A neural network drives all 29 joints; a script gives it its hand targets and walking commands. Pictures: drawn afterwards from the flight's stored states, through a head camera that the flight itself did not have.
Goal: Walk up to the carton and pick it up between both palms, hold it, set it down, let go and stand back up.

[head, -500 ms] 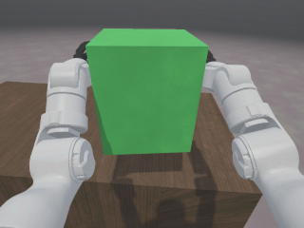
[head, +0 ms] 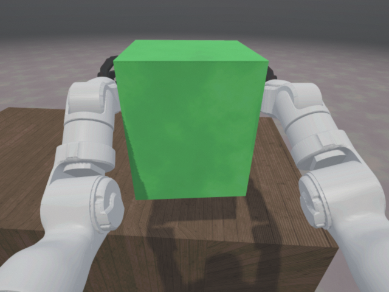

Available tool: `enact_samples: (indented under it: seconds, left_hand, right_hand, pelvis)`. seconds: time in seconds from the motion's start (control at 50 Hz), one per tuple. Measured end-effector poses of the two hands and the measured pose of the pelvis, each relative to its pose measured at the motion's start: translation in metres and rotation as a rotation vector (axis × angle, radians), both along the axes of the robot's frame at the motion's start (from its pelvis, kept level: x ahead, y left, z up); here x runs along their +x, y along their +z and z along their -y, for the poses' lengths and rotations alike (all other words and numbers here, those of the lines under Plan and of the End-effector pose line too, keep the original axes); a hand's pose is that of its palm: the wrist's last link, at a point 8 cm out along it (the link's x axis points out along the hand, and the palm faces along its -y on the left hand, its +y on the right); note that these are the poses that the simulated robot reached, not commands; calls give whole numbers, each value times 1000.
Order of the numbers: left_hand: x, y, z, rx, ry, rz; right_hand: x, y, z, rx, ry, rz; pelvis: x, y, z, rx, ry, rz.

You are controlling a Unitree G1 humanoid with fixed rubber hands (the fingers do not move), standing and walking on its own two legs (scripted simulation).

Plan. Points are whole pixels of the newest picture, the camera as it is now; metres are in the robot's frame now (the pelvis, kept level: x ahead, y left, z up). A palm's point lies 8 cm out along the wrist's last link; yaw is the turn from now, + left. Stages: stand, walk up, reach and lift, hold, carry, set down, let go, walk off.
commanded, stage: hold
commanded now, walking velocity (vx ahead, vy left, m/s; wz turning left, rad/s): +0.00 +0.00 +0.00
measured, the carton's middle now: (189, 115) +0.37 +0.01 +0.28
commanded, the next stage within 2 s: none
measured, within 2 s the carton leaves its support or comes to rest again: neither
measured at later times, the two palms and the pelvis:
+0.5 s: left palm (104, 87) +0.37 +0.16 +0.34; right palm (268, 88) +0.37 -0.14 +0.33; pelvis +0.00 +0.00 +0.00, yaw +0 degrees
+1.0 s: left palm (102, 93) +0.37 +0.17 +0.33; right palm (262, 96) +0.37 -0.13 +0.32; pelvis +0.00 +0.00 +0.00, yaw +1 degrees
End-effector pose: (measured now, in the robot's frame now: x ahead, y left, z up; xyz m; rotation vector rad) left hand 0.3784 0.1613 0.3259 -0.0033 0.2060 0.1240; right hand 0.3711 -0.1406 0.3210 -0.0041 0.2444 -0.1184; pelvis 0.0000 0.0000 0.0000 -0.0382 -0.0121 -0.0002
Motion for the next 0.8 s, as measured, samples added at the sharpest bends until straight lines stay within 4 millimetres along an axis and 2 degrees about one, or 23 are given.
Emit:
enact_samples:
  seconds: [0.28,0.54,0.8]
  left_hand:
    - [-7,-5,-6,-11,9,15]
    - [-7,10,-2,-19,3,36]
    - [-4,3,-4,0,-1,20]
  right_hand:
    - [-4,-5,-5,15,9,8]
    - [-6,14,-1,15,-3,26]
    - [-4,2,-4,-3,3,9]
  pelvis:
    - [0,0,2,-5,13,15]
    - [-2,0,2,-1,5,6]
    - [1,0,1,-3,10,12]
